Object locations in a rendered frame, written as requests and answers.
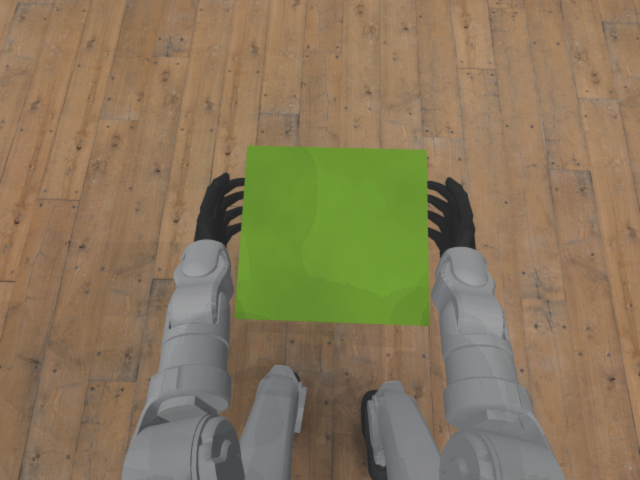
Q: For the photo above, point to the right robot hand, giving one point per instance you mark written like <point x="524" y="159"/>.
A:
<point x="457" y="227"/>

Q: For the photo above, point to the carton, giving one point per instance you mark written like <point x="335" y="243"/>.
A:
<point x="334" y="235"/>

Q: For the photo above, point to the robot left thigh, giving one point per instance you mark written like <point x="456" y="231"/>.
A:
<point x="266" y="443"/>

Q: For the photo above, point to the robot right forearm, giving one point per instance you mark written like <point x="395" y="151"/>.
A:
<point x="483" y="390"/>

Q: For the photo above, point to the robot left forearm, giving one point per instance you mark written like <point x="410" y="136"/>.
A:
<point x="192" y="378"/>

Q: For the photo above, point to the robot right foot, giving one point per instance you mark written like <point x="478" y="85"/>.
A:
<point x="377" y="472"/>

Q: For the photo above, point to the robot right upper arm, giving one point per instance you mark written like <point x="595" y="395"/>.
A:
<point x="474" y="454"/>

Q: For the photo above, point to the robot left upper arm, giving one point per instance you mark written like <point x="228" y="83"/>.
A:
<point x="204" y="447"/>

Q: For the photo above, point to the left robot hand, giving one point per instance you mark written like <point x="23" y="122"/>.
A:
<point x="213" y="218"/>

